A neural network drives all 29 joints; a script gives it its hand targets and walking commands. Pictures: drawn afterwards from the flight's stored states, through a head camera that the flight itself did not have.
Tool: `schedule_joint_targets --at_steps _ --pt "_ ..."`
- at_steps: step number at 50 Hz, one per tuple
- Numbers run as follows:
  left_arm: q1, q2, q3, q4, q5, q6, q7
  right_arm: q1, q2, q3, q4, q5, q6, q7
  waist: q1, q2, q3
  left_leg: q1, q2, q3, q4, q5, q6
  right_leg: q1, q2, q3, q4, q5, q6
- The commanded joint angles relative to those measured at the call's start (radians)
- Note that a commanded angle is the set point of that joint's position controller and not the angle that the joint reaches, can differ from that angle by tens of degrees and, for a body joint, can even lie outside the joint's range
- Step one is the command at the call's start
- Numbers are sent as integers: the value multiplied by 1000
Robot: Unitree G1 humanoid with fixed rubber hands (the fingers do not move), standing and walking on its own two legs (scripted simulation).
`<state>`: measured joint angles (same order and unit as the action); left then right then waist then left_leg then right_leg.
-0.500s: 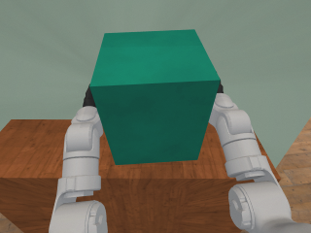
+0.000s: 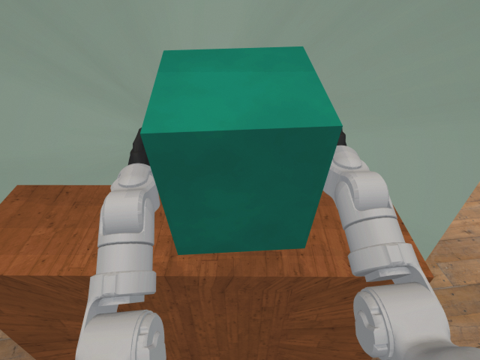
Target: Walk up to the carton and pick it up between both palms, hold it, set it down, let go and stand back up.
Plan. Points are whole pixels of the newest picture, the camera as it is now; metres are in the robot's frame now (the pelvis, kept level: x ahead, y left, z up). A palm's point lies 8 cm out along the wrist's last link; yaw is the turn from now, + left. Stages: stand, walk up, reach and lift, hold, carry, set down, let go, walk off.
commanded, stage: hold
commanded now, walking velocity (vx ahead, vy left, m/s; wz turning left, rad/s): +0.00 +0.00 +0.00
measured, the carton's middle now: (238, 154) +0.37 +0.01 +0.21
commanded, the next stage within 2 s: set down in 0.54 s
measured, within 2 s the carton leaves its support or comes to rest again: neither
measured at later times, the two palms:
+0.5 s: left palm (142, 170) +0.36 +0.16 +0.20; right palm (331, 151) +0.38 -0.14 +0.21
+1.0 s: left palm (146, 168) +0.39 +0.16 +0.18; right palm (321, 146) +0.41 -0.14 +0.20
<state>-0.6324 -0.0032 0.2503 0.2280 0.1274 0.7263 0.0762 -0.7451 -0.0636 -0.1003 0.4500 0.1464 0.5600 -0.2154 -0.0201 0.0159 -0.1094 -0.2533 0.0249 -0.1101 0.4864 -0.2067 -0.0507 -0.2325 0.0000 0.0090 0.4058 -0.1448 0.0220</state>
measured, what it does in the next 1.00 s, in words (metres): stands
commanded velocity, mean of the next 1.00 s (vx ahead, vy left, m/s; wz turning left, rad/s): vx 0.00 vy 0.00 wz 0.00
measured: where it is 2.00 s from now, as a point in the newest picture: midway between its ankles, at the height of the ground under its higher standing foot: outside the picture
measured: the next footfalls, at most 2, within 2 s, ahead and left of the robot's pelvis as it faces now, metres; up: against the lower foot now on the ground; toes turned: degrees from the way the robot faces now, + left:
none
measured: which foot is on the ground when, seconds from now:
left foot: down 0.00-1.00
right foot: down 0.00-1.00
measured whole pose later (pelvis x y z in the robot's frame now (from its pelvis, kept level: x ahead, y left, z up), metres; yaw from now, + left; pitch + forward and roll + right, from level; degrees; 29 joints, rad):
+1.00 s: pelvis +0.01 +0.00 +0.00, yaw +0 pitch -3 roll -1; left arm -0.68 -0.01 0.34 0.47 0.21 0.47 0.06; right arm -0.89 -0.05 -0.15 0.88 0.09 0.21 -0.15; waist -0.02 0.01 -0.07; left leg -0.20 0.03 -0.11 0.45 -0.21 -0.05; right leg -0.19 0.00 0.01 0.39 -0.16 0.02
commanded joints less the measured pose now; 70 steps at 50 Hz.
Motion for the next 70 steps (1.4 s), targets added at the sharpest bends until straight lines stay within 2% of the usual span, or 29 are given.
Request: schedule_joint_targets --at_steps 1,3,4,5,8,13,20,23,26,27,28,29,30,33,34,39,43,49,50,52,53,55,60,62,63,64,66,68,70 --pt "-996 -571 -454 -232 -154 -118 -184 -839 687 374 -246 128 -62 128 -121 -43 -498 66 -94 86 -187 33 35 360 41 -21 -99 43 25" --pt "-1010 -588 -502 -256 -167 -128 -180 -852 709 375 -255 139 -76 129 -120 0 -550 74 -92 86 -182 74 22 376 50 -21 -90 75 15" --pt "-1002 -610 -545 -325 -203 -133 -173 -911 730 435 -424 180 -101 129 -103 -6 -659 96 -98 90 -152 154 22 416 55 -18 -74 182 22" --pt "-995 -620 -566 -336 -199 -129 -163 -868 700 417 -366 183 -90 122 -120 41 -635 104 -103 80 -150 177 3 425 69 -27 -70 213 17" --pt "-991 -599 -523 -266 -179 -117 -164 -821 701 409 -280 168 -63 118 -128 11 -539 103 -99 75 -163 126 15 363 58 -22 -90 149 28" --pt "-963 -591 -537 -366 -177 -122 -173 -791 711 453 -366 185 -71 118 -103 8 -607 117 -95 77 -151 197 12 445 66 -25 -65 245 17" --pt "-974 -569 -486 -267 -163 -124 -174 -850 714 425 -330 154 -75 127 -97 -36 -537 75 -98 84 -174 86 37 374 43 -12 -88 113 33" --pt "-933 -599 -510 -315 -164 -112 -177 -795 698 423 -310 180 -78 127 -116 6 -567 108 -94 78 -160 176 15 422 55 -20 -76 219 21" --pt "-930 -607 -529 -231 -174 -110 -181 -861 685 390 -350 159 -81 118 -122 -8 -548 82 -93 75 -164 115 18 387 59 -16 -89 167 17" --pt "-986 -583 -513 -232 -169 -121 -181 -815 682 364 -251 124 -64 124 -145 0 -507 70 -95 78 -181 49 14 369 47 -18 -98 90 20" --pt "-1038 -607 -472 -266 -132 -130 -177 -835 689 394 -214 141 -96 153 -66 3 -524 144 -100 114 -201 70 34 358 50 -38 -98 51 25" --pt "-993 -611 -463 -220 -121 -141 -178 -876 694 398 -231 136 -115 158 -45 -16 -550 144 -91 110 -193 78 38 362 55 -38 -98 53 20" --pt "-1005 -616 -444 -170 -118 -148 -178 -902 683 387 -217 125 -125 162 -45 -37 -523 117 -90 110 -204 12 52 342 48 -40 -100 -1 26" --pt "-1034 -663 -492 -219 -132 -207 -172 -1019 702 382 -243 113 -209 177 -39 -4 -643 199 -83 100 -177 168 25 336 65 -53 -89 98 20" --pt "-1060 -675 -483 -196 -119 -219 -169 -985 698 352 -181 91 -234 179 -63 28 -635 218 -90 111 -158 166 8 341 61 -60 -95 101 17" --pt "-1025 -620 -331 -12 -19 -292 -168 -957 664 203 72 -37 -342 226 -37 -10 -480 139 -75 116 -218 -1 14 298 44 -85 -120 -87 13" --pt "-959 -603 -281 52 16 -331 -165 -932 669 191 156 -61 -403 237 -13 -42 -476 167 -82 143 -208 92 24 359 47 -91 -125 -27 23" --pt "-952 -619 -345 8 -12 -376 -137 -951 642 274 124 -12 -465 235 3 -20 -516 240 -73 135 -167 287 4 355 71 -105 -108 106 22" --pt "-913 -627 -344 -18 -5 -381 -124 -948 647 297 118 -2 -481 244 40 -13 -566 260 -72 145 -165 356 -3 389 74 -98 -110 153 16" --pt "-980 -677 -432 -93 -42 -396 -110 -986 640 331 70 25 -497 239 12 40 -588 318 -68 127 -132 369 -26 326 82 -106 -115 134 8" --pt "-907 -652 -394 -14 -21 -382 -110 -977 644 332 75 16 -498 240 41 -20 -559 288 -73 131 -138 357 -11 343 84 -104 -123 115 13" --pt "-987 -691 -416 -24 -59 -406 -96 -979 641 303 94 -5 -513 246 0 -10 -583 292 -60 125 -140 306 -21 300 81 -117 -122 73 11" --pt "-964 -749 -512 -97 -85 -467 -54 -951 674 400 34 50 -553 243 49 22 -745 393 -52 125 -70 560 -43 277 97 -108 -96 246 6" --pt "-1008 -730 -495 -107 -83 -476 -36 -972 654 408 39 59 -560 253 76 37 -725 343 -54 116 -79 535 -41 265 95 -98 -100 219 -5" --pt "-964 -735 -485 -69 -75 -462 -45 -1004 679 422 -30 74 -560 244 80 -13 -714 317 -61 126 -88 499 -23 310 87 -93 -94 240 10" --pt "-961 -719 -478 -51 -76 -458 -42 -983 660 401 15 63 -546 241 55 -10 -671 307 -57 119 -103 454 -19 280 89 -96 -106 206 10" --pt "-928 -718 -462 -65 -60 -453 -40 -980 667 449 11 93 -545 252 102 -2 -701 332 -57 128 -91 520 -22 284 93 -88 -89 254 8" --pt "-878 -717 -408 40 -36 -419 -46 -928 624 376 93 73 -517 254 83 -11 -561 299 -52 121 -116 426 -9 262 83 -84 -112 165 5" --pt "-944 -733 -439 -12 -47 -425 -47 -956 608 335 135 58 -527 259 55 41 -565 334 -43 121 -114 419 -36 210 89 -95 -128 122 -11"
